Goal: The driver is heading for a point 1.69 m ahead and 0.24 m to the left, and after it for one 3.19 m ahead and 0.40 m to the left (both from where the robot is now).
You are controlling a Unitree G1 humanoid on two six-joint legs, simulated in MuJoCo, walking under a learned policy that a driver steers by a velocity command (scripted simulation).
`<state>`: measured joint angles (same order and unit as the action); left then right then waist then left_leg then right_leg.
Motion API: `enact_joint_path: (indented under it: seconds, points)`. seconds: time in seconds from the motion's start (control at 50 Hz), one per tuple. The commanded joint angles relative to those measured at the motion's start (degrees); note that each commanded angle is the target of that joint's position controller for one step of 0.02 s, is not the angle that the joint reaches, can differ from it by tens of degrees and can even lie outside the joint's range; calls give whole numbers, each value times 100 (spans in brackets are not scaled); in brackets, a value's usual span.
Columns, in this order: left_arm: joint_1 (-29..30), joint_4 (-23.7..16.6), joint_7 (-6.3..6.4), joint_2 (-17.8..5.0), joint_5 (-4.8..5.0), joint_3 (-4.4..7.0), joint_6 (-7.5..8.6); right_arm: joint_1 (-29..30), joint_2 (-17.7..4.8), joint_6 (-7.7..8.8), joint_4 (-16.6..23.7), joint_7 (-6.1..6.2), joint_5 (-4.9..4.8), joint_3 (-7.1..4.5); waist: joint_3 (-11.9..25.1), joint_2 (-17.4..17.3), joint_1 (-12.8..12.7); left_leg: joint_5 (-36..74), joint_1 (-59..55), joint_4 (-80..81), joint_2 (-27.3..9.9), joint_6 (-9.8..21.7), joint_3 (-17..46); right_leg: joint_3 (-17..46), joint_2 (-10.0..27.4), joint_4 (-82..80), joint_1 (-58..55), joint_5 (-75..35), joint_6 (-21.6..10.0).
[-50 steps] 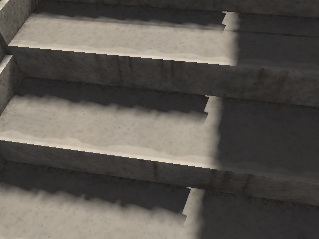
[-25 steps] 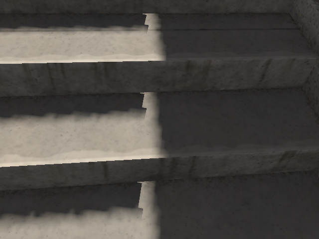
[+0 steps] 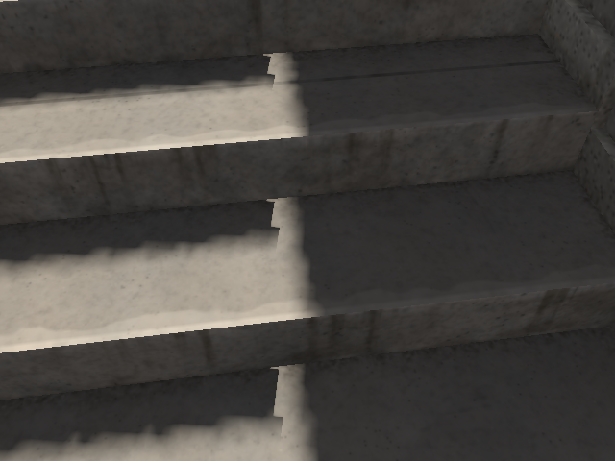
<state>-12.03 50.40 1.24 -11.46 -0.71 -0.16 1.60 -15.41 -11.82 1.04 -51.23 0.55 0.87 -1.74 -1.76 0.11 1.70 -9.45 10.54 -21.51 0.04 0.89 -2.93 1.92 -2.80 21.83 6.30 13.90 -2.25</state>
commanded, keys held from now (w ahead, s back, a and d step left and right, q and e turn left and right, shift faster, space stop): no key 0.28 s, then w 0.72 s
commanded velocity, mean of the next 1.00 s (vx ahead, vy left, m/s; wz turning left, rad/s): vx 0.25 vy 0.00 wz -0.01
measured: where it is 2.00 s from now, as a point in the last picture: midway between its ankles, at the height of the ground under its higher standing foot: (358, 266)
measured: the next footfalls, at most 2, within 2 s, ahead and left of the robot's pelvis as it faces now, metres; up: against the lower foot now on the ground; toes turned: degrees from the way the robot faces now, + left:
right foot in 1.12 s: +0.49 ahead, -0.12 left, +0.17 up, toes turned -5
left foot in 1.70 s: +0.81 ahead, +0.02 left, +0.34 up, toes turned +5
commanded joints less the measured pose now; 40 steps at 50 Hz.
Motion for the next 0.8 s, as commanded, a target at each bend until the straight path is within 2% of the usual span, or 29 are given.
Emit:
enact_joint_path:
  seconds: [0.02,0.28,0.3,0.36,0.4,0.44,0.48,0.5,0.52,0.54,0.56,0.58,0.6,0.62,0.64,0.66,0.68,0.7,0.74,0.8]
  points:
    - [-92,-29,32,-567,10,135,71,-84,-536,63,19,36,-9,-118,-22,-43,-29,455,-381,317,-580,56,665,677,702,-550,522,-439,-85]
    - [-421,802,109,-556,25,101,48,-26,-480,33,-763,112,-23,-59,-91,-10,-69,508,-446,387,-609,129,683,603,701,-607,424,-636,-69]
    - [-458,856,112,-510,17,80,44,-34,-428,29,-815,112,-19,-35,18,-7,-74,189,-491,451,-576,124,673,594,673,-690,383,-301,-72]
    - [-452,922,118,-617,-12,118,18,70,-500,-2,-857,110,-1,-57,-184,38,-90,-904,-249,337,-367,171,584,587,531,-722,589,824,-176]
    - [-540,938,102,-642,-8,154,0,37,-469,-3,-856,85,7,-65,-402,146,-119,-1736,116,78,-204,273,480,689,511,-689,783,1771,-345]
    - [-686,936,79,-634,-14,177,15,60,-374,46,-805,50,29,-42,-686,250,-188,-2081,586,-210,-116,341,446,993,666,-779,839,2359,-552]
    - [-937,988,66,-754,-6,237,68,224,-246,149,-676,-3,69,-14,-779,515,-299,-1699,1064,-767,40,340,227,1605,1079,-1050,502,2507,-819]
    - [-1017,1008,63,-892,-1,295,90,264,-210,206,-605,-26,115,-5,-802,717,-298,-1457,1262,-1048,65,350,48,1911,1354,-1155,311,2360,-988]
    - [-988,1003,57,-942,11,332,114,256,-230,267,-544,-43,142,-9,-830,754,-245,-1302,1348,-1071,4,387,-18,2041,1546,-1122,181,1935,-1097]
    - [-892,988,52,-868,22,335,117,170,-248,325,-508,-49,133,-16,-740,709,-143,-1306,1147,-978,3,441,-33,1953,1545,-916,182,1220,-1103]
    - [-674,908,45,-794,30,328,130,-137,-248,382,-575,-44,89,-29,-636,580,57,-1231,630,-636,7,507,15,1660,1411,-637,401,482,-1023]
    - [-211,737,41,-655,51,301,145,-692,-292,430,-756,-25,61,-61,-573,289,362,-1010,-172,-197,-22,594,236,1042,1032,41,872,-715,-817]
    - [100,530,9,-461,81,257,206,-1297,-684,492,-927,23,63,-192,-352,-632,565,-517,-1128,326,-624,808,1334,225,398,1439,1627,-1456,-515]
    - [149,386,-32,-366,7,242,269,-2002,-1132,459,-1163,63,30,-346,-65,-1700,678,1091,-2269,724,-1619,1220,2724,-436,-161,3096,2951,142,-236]
    - [-2,494,-30,-510,-150,281,251,-2049,-819,436,-1231,55,62,-263,-87,-1114,452,2238,-2286,583,-2108,1497,2912,-447,-32,4339,3521,1712,-198]
    - [-214,627,-52,-356,-203,280,222,-1845,-643,438,-1151,20,95,-215,-30,-463,251,2152,-2037,446,-1993,1567,2519,-225,227,5141,3578,1587,-213]
    - [-182,633,-108,-271,-162,274,233,-1448,-537,426,-1052,5,106,-176,-27,-243,66,1562,-1710,547,-1798,1469,2177,-124,410,5376,3608,1174,-227]
    - [-51,575,-165,-258,-140,287,233,-1163,-445,417,-986,-3,107,-132,-208,-228,-69,1269,-1321,711,-1589,1337,1869,-187,494,5474,3644,833,-211]
    - [51,531,-244,-205,-193,288,159,-1116,-377,452,-1007,-5,73,-79,-224,-349,-146,1618,-1027,801,-1272,1222,1445,-423,441,5870,3724,363,-111]
    - [518,272,-253,-179,-227,277,68,-1455,-407,499,-1141,45,46,-38,-318,-300,-81,2162,-1146,904,-1316,1306,1261,-530,524,6069,4364,189,33]
Keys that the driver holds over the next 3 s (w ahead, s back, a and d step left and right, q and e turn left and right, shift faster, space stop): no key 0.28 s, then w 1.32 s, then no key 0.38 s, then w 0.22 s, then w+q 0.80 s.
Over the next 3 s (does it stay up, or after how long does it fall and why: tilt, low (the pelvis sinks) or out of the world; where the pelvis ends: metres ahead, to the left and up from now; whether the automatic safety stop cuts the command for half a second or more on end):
stays up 1.25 -0.14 0.49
